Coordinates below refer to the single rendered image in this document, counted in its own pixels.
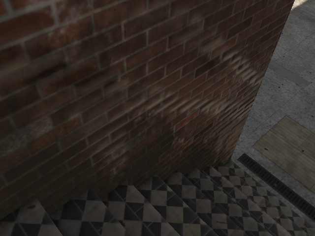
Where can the stairs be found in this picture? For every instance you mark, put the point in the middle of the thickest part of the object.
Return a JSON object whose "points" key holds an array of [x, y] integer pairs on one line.
{"points": [[217, 201]]}

